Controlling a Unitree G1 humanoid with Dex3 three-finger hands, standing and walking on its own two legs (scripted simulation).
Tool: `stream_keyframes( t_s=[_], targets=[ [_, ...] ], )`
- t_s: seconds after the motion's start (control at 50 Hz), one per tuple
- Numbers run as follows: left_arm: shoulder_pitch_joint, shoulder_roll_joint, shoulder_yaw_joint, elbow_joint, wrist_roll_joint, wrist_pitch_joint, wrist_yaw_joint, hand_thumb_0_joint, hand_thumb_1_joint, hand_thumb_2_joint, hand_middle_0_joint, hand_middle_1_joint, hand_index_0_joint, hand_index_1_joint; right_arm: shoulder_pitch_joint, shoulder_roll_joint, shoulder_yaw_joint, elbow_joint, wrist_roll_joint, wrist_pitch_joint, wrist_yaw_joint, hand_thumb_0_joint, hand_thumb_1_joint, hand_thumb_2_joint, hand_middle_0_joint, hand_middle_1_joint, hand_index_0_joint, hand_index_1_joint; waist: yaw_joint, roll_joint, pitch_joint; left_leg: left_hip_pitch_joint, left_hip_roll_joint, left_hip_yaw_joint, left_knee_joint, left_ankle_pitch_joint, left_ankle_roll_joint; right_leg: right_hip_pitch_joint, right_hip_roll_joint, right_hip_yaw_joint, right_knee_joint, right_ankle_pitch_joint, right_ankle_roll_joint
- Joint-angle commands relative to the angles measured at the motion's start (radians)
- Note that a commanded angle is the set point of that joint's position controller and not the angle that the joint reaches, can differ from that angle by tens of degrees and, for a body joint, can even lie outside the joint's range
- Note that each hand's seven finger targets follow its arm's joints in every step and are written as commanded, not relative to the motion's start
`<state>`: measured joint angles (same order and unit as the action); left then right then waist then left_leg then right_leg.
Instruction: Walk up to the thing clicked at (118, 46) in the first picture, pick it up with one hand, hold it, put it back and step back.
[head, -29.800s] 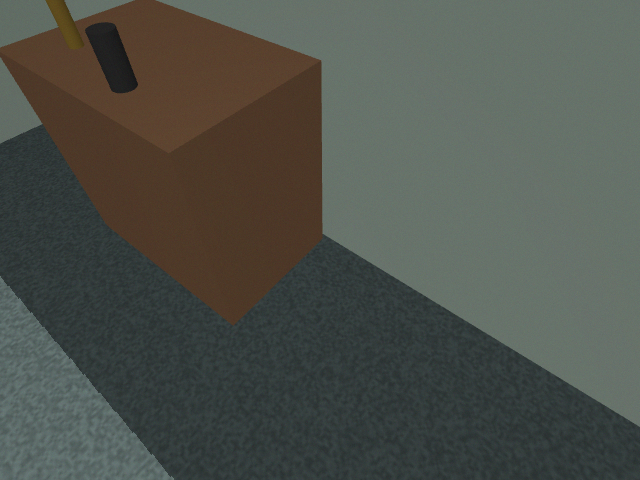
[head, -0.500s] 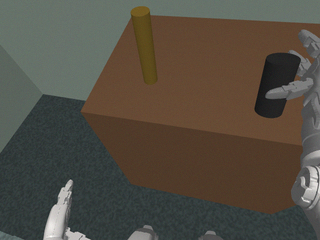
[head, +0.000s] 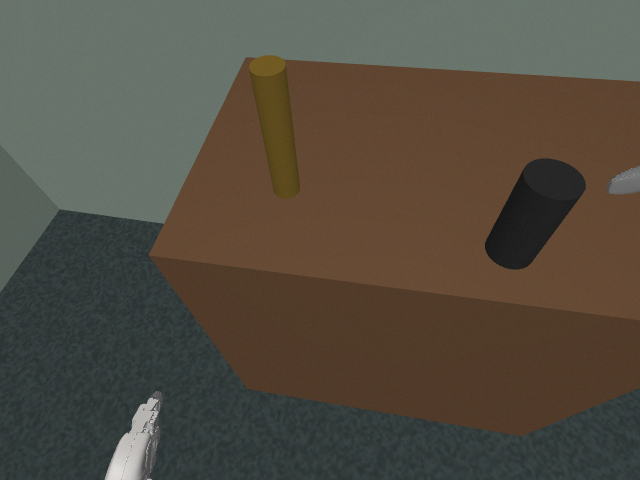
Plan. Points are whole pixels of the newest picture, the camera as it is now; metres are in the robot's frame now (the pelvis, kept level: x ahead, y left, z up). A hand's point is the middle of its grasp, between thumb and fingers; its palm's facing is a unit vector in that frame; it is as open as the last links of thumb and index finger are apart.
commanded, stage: sink last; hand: right
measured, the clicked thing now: (528, 218) +0.43 -0.21 +0.07
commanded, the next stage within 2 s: home in 1.02 s
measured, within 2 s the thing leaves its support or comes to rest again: neither
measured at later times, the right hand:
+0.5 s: hand out of the picture +0.25 -0.29 +0.15, palm faces +0.36 +0.85 -0.37, open 17.6 cm
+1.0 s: hand out of the picture +0.14 -0.27 +0.17, palm faces +0.49 +0.74 -0.45, open 17.7 cm
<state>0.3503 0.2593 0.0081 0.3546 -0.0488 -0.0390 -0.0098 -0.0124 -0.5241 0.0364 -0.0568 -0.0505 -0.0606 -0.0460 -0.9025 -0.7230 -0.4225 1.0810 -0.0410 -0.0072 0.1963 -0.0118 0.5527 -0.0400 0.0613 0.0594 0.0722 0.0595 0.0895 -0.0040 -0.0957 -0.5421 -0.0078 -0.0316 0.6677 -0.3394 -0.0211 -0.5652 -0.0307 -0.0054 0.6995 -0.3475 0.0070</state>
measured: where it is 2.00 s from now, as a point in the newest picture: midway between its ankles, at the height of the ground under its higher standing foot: outside the picture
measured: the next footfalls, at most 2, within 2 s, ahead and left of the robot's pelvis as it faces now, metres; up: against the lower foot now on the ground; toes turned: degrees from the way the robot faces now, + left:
none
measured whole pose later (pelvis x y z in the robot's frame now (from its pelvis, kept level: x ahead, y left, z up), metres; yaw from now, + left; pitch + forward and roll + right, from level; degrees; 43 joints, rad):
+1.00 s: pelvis -0.04 +0.02 +0.01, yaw -3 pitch -2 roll -1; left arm 0.33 0.23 0.16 0.48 -0.02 -0.08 0.07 -0.01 -0.53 0.05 -0.05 -0.04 -0.05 -0.05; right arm 0.45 -0.34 -0.42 -0.29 0.07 -0.21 -0.03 -0.01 0.60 -0.04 0.06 0.06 0.06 0.06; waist -0.07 -0.07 0.01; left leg -0.28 0.02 0.02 0.62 -0.31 0.00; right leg -0.29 0.00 0.04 0.59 -0.27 0.02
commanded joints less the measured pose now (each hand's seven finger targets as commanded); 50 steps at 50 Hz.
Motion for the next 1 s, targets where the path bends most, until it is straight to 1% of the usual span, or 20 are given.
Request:
stream_keyframes(
  t_s=[0.0, 0.04, 0.06, 0.1, 0.16, 0.22, 0.32, 0.38, 0.44, 0.48, 0.54, 0.58, 0.64, 0.66, 0.7, 0.78, 0.84, 0.88, 0.92, 0.98],
  targets=[
    [-0.119, 0.181, 0.125, -0.164, -0.003, -0.036, 0.002, 0.000, -0.527, 0.046, -0.040, -0.041, -0.051, -0.029, -0.408, -0.456, -0.116, -0.384, 0.014, -0.095, -0.084, 0.000, 0.605, -0.037, 0.062, 0.053, 0.057, 0.053, -0.096, -0.198, -0.562, 0.277, -0.005, 0.041, -0.040, 0.498, 0.033, 0.314, 0.026, -0.018, -0.032, 0.571, 0.004],
    [-0.131, 0.194, 0.152, -0.139, -0.001, -0.044, 0.009, 0.000, -0.538, 0.057, -0.042, -0.040, -0.046, -0.035, -0.268, -0.342, -0.079, -0.386, 0.022, -0.105, -0.105, 0.000, 0.611, -0.037, 0.062, 0.053, 0.056, 0.054, -0.091, -0.200, -0.512, 0.222, -0.021, 0.061, -0.055, 0.455, 0.040, 0.367, 0.008, -0.007, -0.028, 0.624, 0.007],
    [-0.135, 0.171, 0.132, -0.131, -0.002, -0.047, 0.009, 0.000, -0.542, 0.062, -0.044, -0.042, -0.045, -0.040, -0.157, -0.245, -0.041, -0.316, 0.026, -0.101, -0.110, 0.000, 0.600, -0.040, 0.062, 0.053, 0.056, 0.053, -0.083, -0.139, -0.455, 0.202, -0.027, 0.068, -0.062, 0.445, 0.040, 0.350, 0.000, -0.002, -0.030, 0.629, 0.005],
    [-0.179, 0.100, 0.076, -0.171, -0.007, -0.054, 0.007, 0.000, -0.552, 0.073, -0.047, -0.047, -0.043, -0.050, -0.108, -0.157, 0.009, -0.407, 0.033, -0.111, -0.118, 0.000, 0.592, -0.043, 0.062, 0.053, 0.056, 0.053, -0.081, -0.104, -0.449, 0.228, -0.022, 0.068, -0.059, 0.466, 0.037, 0.329, 0.000, -0.009, -0.037, 0.607, -0.002],
    [-0.074, 0.154, 0.115, -0.205, -0.002, -0.049, 0.020, 0.000, -0.551, 0.072, -0.049, -0.048, -0.044, -0.052, 0.055, -0.139, 0.017, -0.540, 0.043, -0.108, -0.132, 0.000, 0.588, -0.045, 0.061, 0.054, 0.055, 0.054, -0.068, -0.051, -0.444, 0.238, -0.028, 0.082, -0.057, 0.479, 0.034, 0.406, -0.007, -0.008, -0.055, 0.656, -0.002],
    [0.110, 0.181, 0.180, -0.138, -0.009, -0.029, 0.022, 0.000, -0.536, 0.059, -0.048, -0.049, -0.051, -0.046, 0.310, -0.094, 0.022, -0.818, 0.071, -0.097, -0.138, 0.000, 0.566, -0.048, 0.061, 0.053, 0.055, 0.053, -0.080, -0.115, -0.335, 0.184, -0.031, 0.094, -0.079, 0.429, 0.038, 0.454, -0.010, -0.014, -0.070, 0.688, 0.000],
    [0.101, 0.080, 0.157, -0.062, -0.039, 0.033, -0.021, 0.000, -0.544, 0.061, -0.049, -0.048, -0.048, -0.049, 0.583, -0.034, -0.033, -1.255, 0.117, -0.055, -0.152, 0.000, 0.587, -0.044, 0.059, 0.054, 0.054, 0.054, -0.104, -0.150, -0.140, 0.217, -0.018, 0.088, -0.126, 0.354, 0.037, 0.330, 0.009, -0.035, -0.140, 0.484, -0.008],
    [-0.033, 0.106, 0.177, -0.117, -0.035, 0.040, -0.017, 0.000, -0.544, 0.062, -0.048, -0.051, -0.048, -0.050, 0.666, -0.050, -0.100, -1.474, 0.129, -0.075, -0.188, 0.000, 0.600, -0.041, 0.058, 0.054, 0.054, 0.054, -0.127, -0.173, -0.079, 0.254, -0.010, 0.082, -0.146, 0.234, 0.040, 0.268, 0.011, -0.027, -0.187, 0.293, -0.002],
    [-0.113, 0.179, 0.245, -0.159, -0.018, 0.024, 0.026, 0.000, -0.535, 0.053, -0.046, -0.050, -0.051, -0.044, 0.814, 0.002, -0.102, -1.576, 0.133, -0.093, -0.225, 0.000, 0.606, -0.039, 0.058, 0.054, 0.054, 0.054, -0.121, -0.137, -0.127, 0.281, -0.007, 0.077, -0.144, 0.221, 0.038, 0.307, 0.016, -0.017, -0.182, 0.259, -0.006],
    [-0.131, 0.173, 0.247, -0.153, -0.008, 0.015, 0.055, 0.000, -0.541, 0.055, -0.046, -0.047, -0.047, -0.045, 0.983, 0.065, -0.095, -1.517, 0.130, -0.101, -0.247, 0.000, 0.611, -0.036, 0.057, 0.054, 0.054, 0.055, -0.130, -0.068, -0.105, 0.293, -0.005, 0.083, -0.144, 0.203, 0.032, 0.295, 0.019, -0.007, -0.175, 0.241, -0.012],
    [-0.135, 0.109, 0.190, -0.179, 0.002, 0.002, 0.076, 0.000, -0.549, 0.056, -0.048, -0.043, -0.043, -0.048, 1.112, 0.184, -0.008, -1.525, 0.122, -0.128, -0.254, 0.000, 0.611, -0.033, 0.054, 0.055, 0.053, 0.055, -0.135, 0.001, -0.083, 0.295, -0.001, 0.087, -0.139, 0.177, 0.029, 0.292, 0.017, -0.003, -0.170, 0.225, -0.016],
    [-0.071, 0.065, 0.150, -0.177, 0.004, -0.003, 0.079, 0.000, -0.549, 0.055, -0.049, -0.044, -0.043, -0.049, 1.227, 0.219, 0.009, -1.548, 0.119, -0.141, -0.252, 0.000, 0.611, -0.033, 0.053, 0.055, 0.052, 0.055, -0.145, 0.008, -0.069, 0.300, 0.002, 0.087, -0.141, 0.184, 0.027, 0.289, 0.021, -0.011, -0.170, 0.237, -0.018],
    [-0.046, 0.090, 0.168, -0.181, 0.006, -0.015, 0.080, 0.000, -0.550, 0.048, -0.048, -0.039, -0.042, -0.045, 1.264, 0.195, -0.011, -1.681, 0.122, -0.170, -0.248, 0.000, 0.611, -0.027, 0.051, 0.055, 0.052, 0.055, -0.155, -0.004, -0.082, 0.305, 0.009, 0.085, -0.141, 0.192, 0.025, 0.300, 0.030, -0.024, -0.173, 0.244, -0.018],
    [-0.040, 0.121, 0.209, -0.165, 0.006, -0.020, 0.085, 0.000, -0.548, 0.049, -0.049, -0.043, -0.045, -0.047, 1.288, 0.165, -0.049, -1.688, 0.123, -0.176, -0.251, 0.000, 0.611, -0.032, 0.052, 0.055, 0.052, 0.055, -0.156, -0.012, -0.070, 0.301, 0.011, 0.085, -0.143, 0.191, 0.024, 0.297, 0.033, -0.025, -0.174, 0.242, -0.019],
    [0.011, 0.096, 0.208, -0.103, 0.004, -0.026, 0.081, 0.000, -0.548, 0.048, -0.049, -0.042, -0.044, -0.047, 1.359, 0.174, -0.057, -1.704, 0.128, -0.184, -0.247, 0.000, 0.611, -0.031, 0.051, 0.055, 0.052, 0.055, -0.159, -0.045, 0.001, 0.266, 0.014, 0.084, -0.152, 0.155, 0.024, 0.267, 0.042, -0.031, -0.184, 0.198, -0.020],
    [-0.037, 0.098, 0.223, -0.049, 0.013, -0.047, 0.090, 0.000, -0.543, 0.049, -0.048, -0.044, -0.046, -0.045, 1.221, 0.142, -0.112, -1.657, 0.128, -0.199, -0.252, 0.000, 0.611, -0.032, 0.051, 0.056, 0.052, 0.056, -0.113, -0.054, 0.117, 0.181, 0.032, 0.055, -0.210, 0.009, 0.017, 0.253, 0.055, -0.031, -0.202, 0.049, -0.027],
    [-0.073, 0.113, 0.247, -0.005, 0.021, -0.078, 0.095, 0.000, -0.538, 0.047, -0.048, -0.046, -0.048, -0.045, 1.231, 0.179, -0.084, -1.603, 0.124, -0.218, -0.245, 0.000, 0.611, -0.033, 0.051, 0.056, 0.052, 0.056, -0.106, -0.039, 0.154, 0.156, 0.035, 0.054, -0.225, -0.062, 0.020, 0.266, 0.052, -0.023, -0.214, -0.004, -0.022],
    [-0.118, 0.111, 0.227, -0.067, 0.025, -0.104, 0.090, 0.000, -0.535, 0.045, -0.048, -0.047, -0.051, -0.045, 1.232, 0.172, -0.091, -1.604, 0.120, -0.244, -0.244, 0.000, 0.603, -0.034, 0.052, 0.055, 0.053, 0.055, -0.122, 0.021, 0.115, 0.182, 0.039, 0.053, -0.237, -0.074, 0.018, 0.280, 0.057, -0.020, -0.206, 0.009, -0.021],
    [-0.124, 0.043, 0.142, -0.087, 0.028, -0.118, 0.082, 0.000, -0.544, 0.051, -0.051, -0.048, -0.049, -0.050, 1.273, 0.205, -0.056, -1.561, 0.114, -0.268, -0.237, 0.000, 0.583, -0.037, 0.052, 0.055, 0.053, 0.055, -0.142, 0.077, 0.105, 0.212, 0.047, 0.039, -0.249, -0.068, 0.012, 0.279, 0.057, -0.025, -0.194, 0.048, -0.019],
    [-0.126, 0.057, 0.146, -0.102, 0.030, -0.128, 0.083, 0.000, -0.552, 0.066, -0.055, -0.053, -0.049, -0.059, 1.266, 0.173, -0.092, -1.536, 0.109, -0.302, -0.240, 0.000, 0.566, -0.045, 0.052, 0.055, 0.053, 0.055, -0.159, 0.086, 0.070, 0.248, 0.056, 0.028, -0.250, -0.049, 0.008, 0.293, 0.059, -0.027, -0.197, 0.077, -0.015]
  ],
)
